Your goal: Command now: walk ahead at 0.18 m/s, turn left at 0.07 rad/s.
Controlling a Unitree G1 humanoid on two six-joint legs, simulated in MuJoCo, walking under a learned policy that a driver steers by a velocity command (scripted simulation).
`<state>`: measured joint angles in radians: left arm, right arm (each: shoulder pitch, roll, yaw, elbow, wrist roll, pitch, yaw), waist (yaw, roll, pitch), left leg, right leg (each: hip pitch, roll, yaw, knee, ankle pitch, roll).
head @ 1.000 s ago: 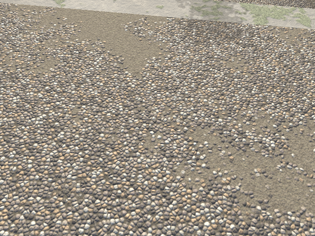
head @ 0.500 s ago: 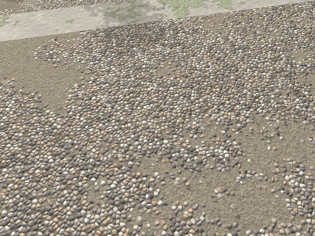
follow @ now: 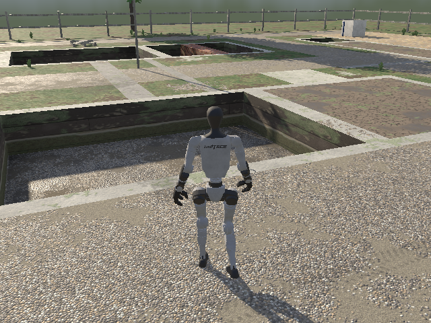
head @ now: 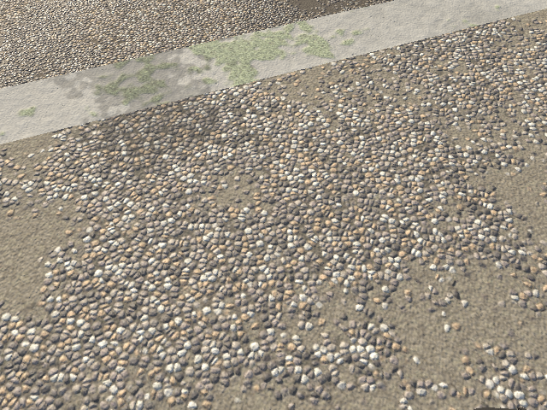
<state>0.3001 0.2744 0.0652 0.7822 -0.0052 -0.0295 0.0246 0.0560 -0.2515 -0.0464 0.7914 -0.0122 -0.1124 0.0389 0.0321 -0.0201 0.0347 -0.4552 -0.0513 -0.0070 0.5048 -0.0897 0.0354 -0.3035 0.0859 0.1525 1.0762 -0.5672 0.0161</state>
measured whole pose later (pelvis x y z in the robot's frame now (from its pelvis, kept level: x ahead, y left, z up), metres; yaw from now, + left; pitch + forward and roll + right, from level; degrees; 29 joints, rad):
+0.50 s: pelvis +0.06 -0.03 +0.02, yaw +15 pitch +2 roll +1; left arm 0.18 0.25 0.06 0.71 0.02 -0.02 0.04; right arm 0.18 -0.35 -0.10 0.75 0.02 0.04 -0.02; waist 0.00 0.05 0.02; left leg -0.57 -0.08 -0.10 1.10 -0.42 -0.06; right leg -0.26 -0.01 0.00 0.45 -0.22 -0.01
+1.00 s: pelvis +0.04 +0.03 +0.02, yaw +31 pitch +2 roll -2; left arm 0.17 0.33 0.09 0.72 0.00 0.02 0.04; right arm 0.16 -0.28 -0.05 0.65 0.00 0.02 -0.01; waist 0.01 -0.04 0.03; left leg -0.28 -0.04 -0.05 0.45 -0.21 0.06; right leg -0.55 -0.03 0.02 1.07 -0.36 0.08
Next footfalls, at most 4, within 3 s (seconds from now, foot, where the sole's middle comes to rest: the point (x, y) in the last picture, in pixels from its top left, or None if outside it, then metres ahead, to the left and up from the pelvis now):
0.34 right None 0.14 -0.12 -0.76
0.78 left None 0.04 0.13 -0.76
1.20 right None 0.17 -0.08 -0.76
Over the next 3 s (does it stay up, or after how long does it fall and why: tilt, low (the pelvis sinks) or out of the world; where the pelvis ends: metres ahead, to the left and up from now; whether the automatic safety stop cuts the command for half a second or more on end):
stays up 0.16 0.10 0.02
